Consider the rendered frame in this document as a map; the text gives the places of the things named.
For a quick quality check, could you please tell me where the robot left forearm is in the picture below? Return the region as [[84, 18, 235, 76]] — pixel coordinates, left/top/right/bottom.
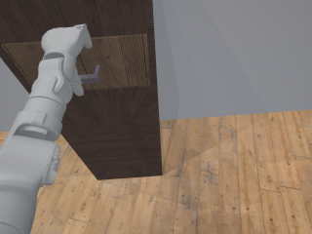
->
[[0, 49, 76, 161]]

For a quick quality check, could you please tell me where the robot left hand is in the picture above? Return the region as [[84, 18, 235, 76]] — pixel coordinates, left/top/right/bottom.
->
[[41, 23, 93, 97]]

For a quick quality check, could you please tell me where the drawer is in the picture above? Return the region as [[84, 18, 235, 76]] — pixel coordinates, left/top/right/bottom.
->
[[1, 33, 150, 90]]

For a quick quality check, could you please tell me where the cabinet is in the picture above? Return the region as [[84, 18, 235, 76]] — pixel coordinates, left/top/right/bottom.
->
[[0, 0, 163, 180]]

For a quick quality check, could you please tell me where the robot left upper arm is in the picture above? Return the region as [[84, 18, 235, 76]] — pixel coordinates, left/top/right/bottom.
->
[[0, 135, 61, 234]]

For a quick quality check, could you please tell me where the handle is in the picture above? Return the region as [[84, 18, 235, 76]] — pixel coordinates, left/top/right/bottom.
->
[[78, 65, 100, 84]]

